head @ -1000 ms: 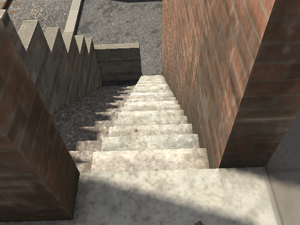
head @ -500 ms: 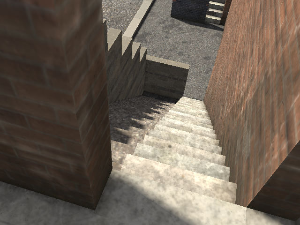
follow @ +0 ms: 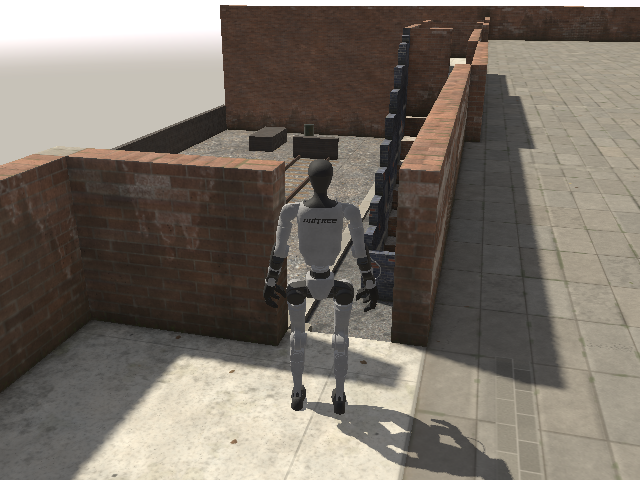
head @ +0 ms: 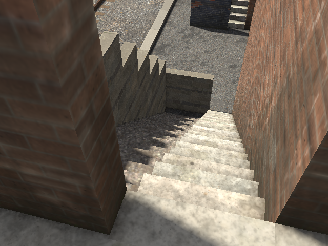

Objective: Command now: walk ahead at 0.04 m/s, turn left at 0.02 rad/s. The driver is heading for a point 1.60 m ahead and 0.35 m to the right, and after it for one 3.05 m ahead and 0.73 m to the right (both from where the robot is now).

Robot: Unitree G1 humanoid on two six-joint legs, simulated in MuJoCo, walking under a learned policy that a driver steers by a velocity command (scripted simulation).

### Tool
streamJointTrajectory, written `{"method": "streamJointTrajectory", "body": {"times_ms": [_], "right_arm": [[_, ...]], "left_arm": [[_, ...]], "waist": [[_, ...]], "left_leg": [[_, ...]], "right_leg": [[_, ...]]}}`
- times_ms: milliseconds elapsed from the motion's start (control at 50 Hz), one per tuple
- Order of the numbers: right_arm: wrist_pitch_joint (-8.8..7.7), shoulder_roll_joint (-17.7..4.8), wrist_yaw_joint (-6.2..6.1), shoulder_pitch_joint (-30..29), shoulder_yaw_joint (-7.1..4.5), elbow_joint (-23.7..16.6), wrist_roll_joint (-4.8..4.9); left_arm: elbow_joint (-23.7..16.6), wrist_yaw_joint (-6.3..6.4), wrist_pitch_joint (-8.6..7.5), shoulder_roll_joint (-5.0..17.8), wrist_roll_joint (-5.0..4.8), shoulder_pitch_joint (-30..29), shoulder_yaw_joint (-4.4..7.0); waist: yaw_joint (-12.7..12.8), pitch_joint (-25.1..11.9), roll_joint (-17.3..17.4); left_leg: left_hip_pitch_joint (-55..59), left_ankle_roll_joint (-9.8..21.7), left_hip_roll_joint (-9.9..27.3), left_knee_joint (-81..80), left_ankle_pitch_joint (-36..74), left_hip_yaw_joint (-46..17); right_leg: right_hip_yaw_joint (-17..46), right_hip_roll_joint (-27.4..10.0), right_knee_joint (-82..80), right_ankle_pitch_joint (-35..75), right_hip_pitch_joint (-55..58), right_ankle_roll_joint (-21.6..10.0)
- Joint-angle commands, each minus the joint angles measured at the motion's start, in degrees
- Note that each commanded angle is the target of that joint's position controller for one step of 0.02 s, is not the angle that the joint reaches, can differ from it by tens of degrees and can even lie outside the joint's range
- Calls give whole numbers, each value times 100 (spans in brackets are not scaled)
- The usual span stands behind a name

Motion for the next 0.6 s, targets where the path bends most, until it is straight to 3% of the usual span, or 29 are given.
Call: {"method": "streamJointTrajectory", "body": {"times_ms": [20,60,80,100,120,140,180,200,220,240,260,280,300,320,340,400,440,460,480,500,540,560,600], "right_arm": [[-50,-459,-22,98,-83,-18,6],[-7,-545,-8,104,-134,-15,-49],[4,-526,26,-18,-140,-72,-88],[-12,-369,73,-101,-107,-133,-133],[-56,-312,115,-151,-87,-195,-171],[-112,-353,145,-118,-102,-212,-154],[-220,-336,198,136,-108,-162,-108],[-263,-295,214,416,-99,-92,-154],[-246,-200,184,833,-83,65,-145],[-254,-190,113,1222,-85,222,-153],[-289,-414,15,1666,-115,298,-224],[-286,-975,5,1901,-240,319,-185],[-273,-863,-3,1705,-225,351,-177],[-320,-597,18,1373,-159,239,-138],[-322,-448,18,1195,-108,198,-104],[-401,-67,-24,1116,68,221,-61],[-399,-8,-43,1136,136,287,-67],[-392,-32,-45,1159,148,312,-70],[-369,25,-14,1114,181,336,-113],[-351,9,-1,1171,182,365,-102],[-318,-3,8,1162,189,420,-36],[-297,-49,8,1162,167,455,-20],[-215,19,16,1640,133,551,-53]], "left_arm": [[-60,4,-47,660,-4,203,135],[-42,-20,21,914,10,298,241],[-22,-32,52,1014,17,425,289],[19,-32,58,1136,3,504,356],[23,-27,41,1135,-16,469,392],[6,-31,10,1073,2,390,400],[-64,-41,-49,1054,9,98,437],[-130,-37,-65,1000,-71,-85,454],[-195,-42,-48,984,-61,-321,488],[-239,-46,-43,792,-7,-406,462],[-344,-68,-81,366,24,-501,359],[-503,-84,-99,180,64,-453,286],[-385,-106,-106,476,170,-255,336],[-230,-161,-115,385,134,43,312],[-30,-182,-121,332,58,374,312],[63,-245,-26,249,106,208,315],[48,-221,40,25,53,0,240],[31,-195,66,-42,27,-128,205],[78,-173,75,-73,-75,-175,177],[107,-145,85,-31,-92,-199,174],[192,-101,69,-18,-56,-109,158],[253,-88,31,-11,-23,11,142],[460,-67,-61,536,89,770,228]], "waist": [[62,-17,-124],[115,170,-407],[185,420,-581],[194,605,-853],[166,732,-909],[100,699,-797],[-101,536,-652],[-289,458,-631],[-508,368,-513],[-623,368,-220],[-719,222,682],[-623,458,1345],[-340,709,582],[-39,620,251],[119,529,306],[191,88,525],[191,-21,605],[141,-16,689],[121,-39,801],[57,-29,913],[98,81,816],[192,149,573],[100,-246,-210]], "left_leg": [[24,123,343,-262,-381,-446],[-464,241,-10,278,-1811,-116],[-880,265,-123,646,-2027,48],[-1085,255,-161,1199,-1630,343],[-1194,263,60,1644,-1234,390],[-1215,288,172,1814,-1237,352],[-835,384,192,1309,-1385,423],[-337,467,143,757,-1208,534],[443,479,-62,270,-967,689],[1111,472,-75,-196,-1052,534],[1708,593,933,-1046,-1986,-970],[1716,1000,2180,-1809,-2772,-3096],[1157,1285,2385,-1679,-1825,-3082],[995,1295,2153,-1438,-808,-2529],[927,1124,1803,-1305,186,-1797],[928,952,1268,-790,3017,-596],[733,889,1090,-494,3812,-160],[608,873,1052,-417,3885,-60],[374,807,947,-310,3878,129],[289,790,938,-260,3737,76],[112,747,1024,-133,3082,-98],[-33,624,998,-46,2498,-147],[-559,344,581,412,114,-19]], "right_leg": [[798,-675,-680,-769,-250,-237],[1082,-724,-843,-2687,-456,-492],[1477,-994,-1138,-3409,-532,-684],[2002,-1461,-1481,-3756,-573,-929],[2306,-1807,-1738,-3585,-699,-1116],[2324,-1886,-1822,-3183,-690,-1169],[1772,-1635,-1651,-2465,-644,-1071],[1460,-1422,-1434,-2393,-833,-947],[1168,-1153,-1008,-2462,-1314,-803],[794,-811,-293,-2307,-1785,-665],[111,-265,1222,-1761,-2458,-425],[-343,285,2160,-1834,-3513,-258],[76,-123,2832,-1655,-3249,-228],[140,-289,3124,-1333,-3012,-170],[89,-392,3126,-1136,-2763,-83],[-175,-291,2922,-606,-2221,204],[-269,-221,2375,-355,-1815,291],[-328,-180,2069,-268,-1588,292],[-358,-153,1725,-92,-1170,228],[-444,-67,1521,22,-955,180],[-458,-70,908,400,-496,57],[-369,-151,283,995,-114,8],[605,-1221,414,3693,1208,-237]]}}
Velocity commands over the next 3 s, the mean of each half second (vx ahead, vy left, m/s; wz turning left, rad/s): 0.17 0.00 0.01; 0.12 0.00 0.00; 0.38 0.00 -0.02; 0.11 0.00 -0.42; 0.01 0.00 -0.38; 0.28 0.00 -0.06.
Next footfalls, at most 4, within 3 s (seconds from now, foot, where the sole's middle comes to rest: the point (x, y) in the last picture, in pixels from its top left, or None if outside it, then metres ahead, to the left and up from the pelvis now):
0.58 right None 0.21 -0.08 -0.78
1.12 right None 0.29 -0.08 -0.78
1.56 left None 0.51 0.05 -0.78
1.94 right None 0.41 -0.16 -0.78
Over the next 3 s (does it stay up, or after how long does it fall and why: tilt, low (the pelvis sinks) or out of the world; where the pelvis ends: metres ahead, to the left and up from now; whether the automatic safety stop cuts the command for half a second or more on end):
stays up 0.49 -0.06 0.00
